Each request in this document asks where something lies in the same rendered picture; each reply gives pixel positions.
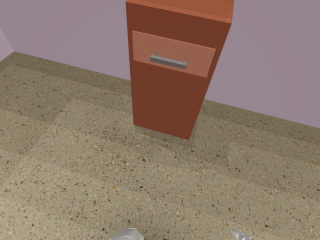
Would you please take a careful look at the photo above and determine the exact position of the robot left thigh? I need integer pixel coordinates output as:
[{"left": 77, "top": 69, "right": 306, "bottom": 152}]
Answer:
[{"left": 110, "top": 228, "right": 144, "bottom": 240}]

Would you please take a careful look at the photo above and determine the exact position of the drawer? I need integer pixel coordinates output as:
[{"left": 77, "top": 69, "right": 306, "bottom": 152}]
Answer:
[{"left": 132, "top": 30, "right": 216, "bottom": 77}]

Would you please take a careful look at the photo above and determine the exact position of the cabinet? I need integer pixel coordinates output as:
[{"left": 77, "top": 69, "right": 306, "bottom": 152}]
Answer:
[{"left": 125, "top": 0, "right": 234, "bottom": 140}]

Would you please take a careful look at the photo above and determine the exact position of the robot right hand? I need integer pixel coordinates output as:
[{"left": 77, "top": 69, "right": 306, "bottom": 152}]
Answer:
[{"left": 231, "top": 229, "right": 251, "bottom": 240}]

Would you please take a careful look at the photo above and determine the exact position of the handle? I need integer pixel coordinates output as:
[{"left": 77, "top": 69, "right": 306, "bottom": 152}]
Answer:
[{"left": 150, "top": 51, "right": 188, "bottom": 70}]

